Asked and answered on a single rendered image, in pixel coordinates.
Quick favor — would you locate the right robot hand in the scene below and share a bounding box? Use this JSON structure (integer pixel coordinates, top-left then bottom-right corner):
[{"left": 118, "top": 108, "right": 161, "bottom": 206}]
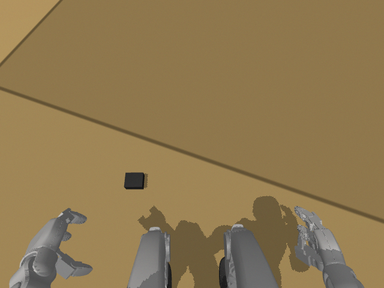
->
[{"left": 294, "top": 206, "right": 346, "bottom": 272}]

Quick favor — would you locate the left robot arm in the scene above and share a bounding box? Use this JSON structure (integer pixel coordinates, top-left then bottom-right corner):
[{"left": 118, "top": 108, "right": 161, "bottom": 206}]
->
[{"left": 9, "top": 248, "right": 58, "bottom": 288}]

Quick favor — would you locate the right robot arm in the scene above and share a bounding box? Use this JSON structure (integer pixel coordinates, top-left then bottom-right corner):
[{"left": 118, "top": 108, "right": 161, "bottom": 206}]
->
[{"left": 323, "top": 263, "right": 365, "bottom": 288}]

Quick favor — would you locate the small box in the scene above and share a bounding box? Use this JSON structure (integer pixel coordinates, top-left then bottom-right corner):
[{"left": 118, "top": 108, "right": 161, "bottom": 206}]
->
[{"left": 124, "top": 173, "right": 145, "bottom": 189}]

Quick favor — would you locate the left robot hand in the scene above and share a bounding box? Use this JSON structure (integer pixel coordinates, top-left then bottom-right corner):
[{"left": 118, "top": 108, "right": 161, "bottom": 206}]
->
[{"left": 26, "top": 208, "right": 93, "bottom": 279}]

